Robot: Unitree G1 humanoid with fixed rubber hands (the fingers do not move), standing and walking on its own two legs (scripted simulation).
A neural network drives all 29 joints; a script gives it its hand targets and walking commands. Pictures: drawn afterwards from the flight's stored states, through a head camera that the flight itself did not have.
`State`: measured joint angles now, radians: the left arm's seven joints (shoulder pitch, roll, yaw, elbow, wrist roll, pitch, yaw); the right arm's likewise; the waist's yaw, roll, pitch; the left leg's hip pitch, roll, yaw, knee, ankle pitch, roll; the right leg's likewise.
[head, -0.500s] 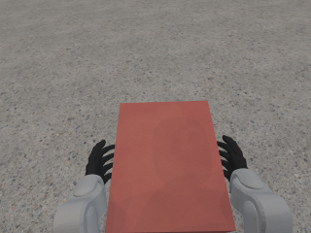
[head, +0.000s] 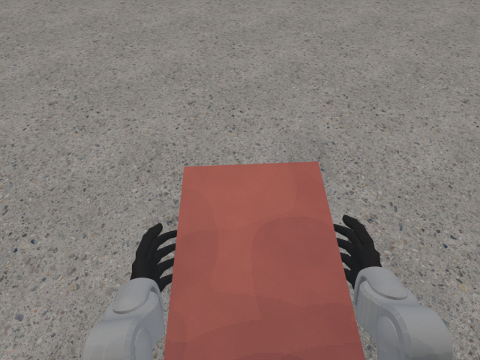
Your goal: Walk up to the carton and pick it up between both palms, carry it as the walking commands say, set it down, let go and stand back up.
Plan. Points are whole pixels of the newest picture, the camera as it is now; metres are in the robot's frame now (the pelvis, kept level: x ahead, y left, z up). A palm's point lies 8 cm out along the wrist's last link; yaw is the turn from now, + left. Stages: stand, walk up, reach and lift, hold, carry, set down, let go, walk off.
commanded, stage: carry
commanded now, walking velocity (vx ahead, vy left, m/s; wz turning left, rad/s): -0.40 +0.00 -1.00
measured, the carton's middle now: (254, 275) +0.27 +0.01 +0.01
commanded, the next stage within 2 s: none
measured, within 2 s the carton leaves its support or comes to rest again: neither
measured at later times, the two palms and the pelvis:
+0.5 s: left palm out of the picture +0.07 -0.05 +0.07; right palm out of the picture -0.08 -0.30 +0.07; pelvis -0.21 -0.03 -0.01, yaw -30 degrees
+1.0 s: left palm out of the picture -0.18 -0.11 +0.06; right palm out of the picture -0.44 -0.25 +0.05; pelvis -0.42 +0.03 -0.02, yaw -58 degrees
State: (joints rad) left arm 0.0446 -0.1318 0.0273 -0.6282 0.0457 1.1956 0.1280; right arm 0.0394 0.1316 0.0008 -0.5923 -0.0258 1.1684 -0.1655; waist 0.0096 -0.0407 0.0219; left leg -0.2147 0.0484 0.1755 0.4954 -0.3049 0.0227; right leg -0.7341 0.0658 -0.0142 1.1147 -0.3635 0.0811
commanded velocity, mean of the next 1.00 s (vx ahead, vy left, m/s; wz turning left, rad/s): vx -0.31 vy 0.00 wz -0.78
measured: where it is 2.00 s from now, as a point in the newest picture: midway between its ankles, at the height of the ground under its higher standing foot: outside the picture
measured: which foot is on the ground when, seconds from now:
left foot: down 0.00-0.24, up 0.26-0.58, down 0.60-0.88, up 0.90-1.00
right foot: up 0.00-0.22, down 0.24-0.60, up 0.62-0.86, down 0.88-1.00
